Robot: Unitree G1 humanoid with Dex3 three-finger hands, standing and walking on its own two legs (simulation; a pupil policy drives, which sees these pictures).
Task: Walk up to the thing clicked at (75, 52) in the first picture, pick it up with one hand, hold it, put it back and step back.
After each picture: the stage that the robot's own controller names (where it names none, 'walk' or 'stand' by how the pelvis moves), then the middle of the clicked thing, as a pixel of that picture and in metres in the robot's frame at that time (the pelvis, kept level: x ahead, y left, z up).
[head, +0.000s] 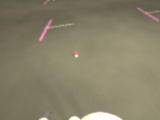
stand; (76, 54) +1.30 +0.33 -0.72
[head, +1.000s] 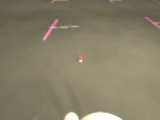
walk; (80, 58) +1.20 +0.15 -0.71
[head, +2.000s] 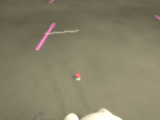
walk; (77, 76) +0.73 +0.18 -0.71
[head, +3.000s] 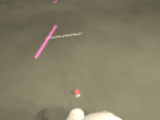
walk; (77, 93) +0.43 +0.21 -0.69
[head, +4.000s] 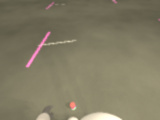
stand; (72, 106) +0.31 +0.21 -0.72
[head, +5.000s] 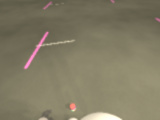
stand; (72, 107) +0.30 +0.20 -0.72
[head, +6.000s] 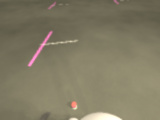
stand; (74, 105) +0.32 +0.19 -0.73
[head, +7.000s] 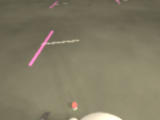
stand; (74, 106) +0.31 +0.18 -0.73
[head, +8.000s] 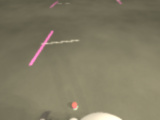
go down; (74, 106) +0.31 +0.18 -0.73
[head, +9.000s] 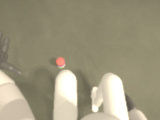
go down; (60, 63) +0.41 +0.22 -0.30
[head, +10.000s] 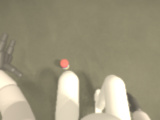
close in; (64, 64) +0.40 +0.22 -0.30
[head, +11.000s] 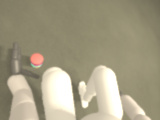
close in; (36, 61) +0.39 +0.26 -0.22
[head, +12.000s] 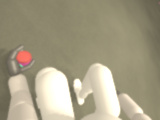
close; (25, 60) +0.40 +0.28 -0.21
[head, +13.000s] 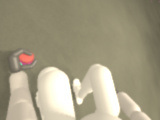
lift; (26, 59) +0.38 +0.27 -0.23
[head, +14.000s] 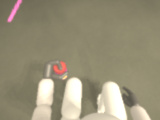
lift; (61, 71) +0.33 +0.21 -0.03
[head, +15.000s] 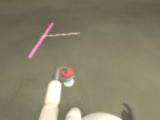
hold; (67, 77) +0.32 +0.17 +0.01
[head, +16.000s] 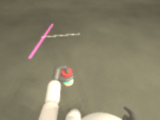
hold; (67, 77) +0.33 +0.17 +0.00
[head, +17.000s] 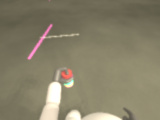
crouch; (67, 78) +0.32 +0.17 +0.00
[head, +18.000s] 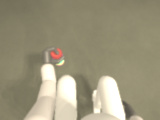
crouch; (57, 57) +0.44 +0.21 -0.09
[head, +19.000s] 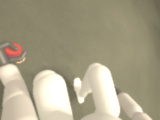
lower; (16, 53) +0.42 +0.31 -0.22
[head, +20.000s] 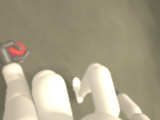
lower; (19, 52) +0.43 +0.29 -0.22
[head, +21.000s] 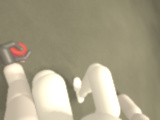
lower; (20, 53) +0.42 +0.29 -0.22
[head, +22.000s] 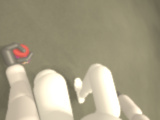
lower; (22, 54) +0.42 +0.29 -0.22
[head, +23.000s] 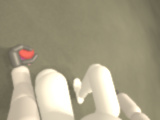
loosen; (27, 56) +0.41 +0.27 -0.23
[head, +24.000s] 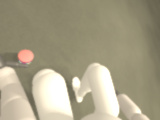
withdraw; (25, 57) +0.40 +0.26 -0.23
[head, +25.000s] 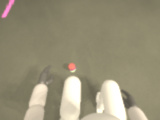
walk; (72, 67) +0.44 +0.19 -0.39
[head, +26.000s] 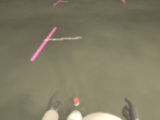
stand; (76, 101) +0.36 +0.15 -0.66
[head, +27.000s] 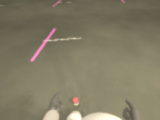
stand; (75, 101) +0.37 +0.16 -0.67
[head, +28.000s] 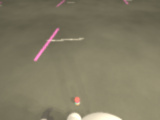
stand; (77, 100) +0.37 +0.15 -0.70
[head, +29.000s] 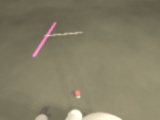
walk; (77, 94) +0.40 +0.15 -0.71
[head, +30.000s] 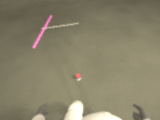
walk; (78, 77) +0.60 +0.20 -0.69
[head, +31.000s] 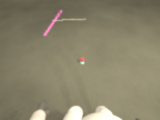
walk; (82, 60) +0.94 +0.16 -0.69
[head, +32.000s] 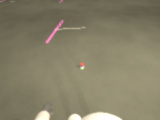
stand; (82, 65) +0.98 +0.16 -0.71
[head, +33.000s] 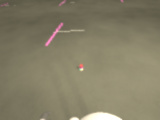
stand; (81, 67) +0.99 +0.18 -0.73
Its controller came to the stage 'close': yes
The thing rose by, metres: 0.72
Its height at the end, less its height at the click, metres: +0.00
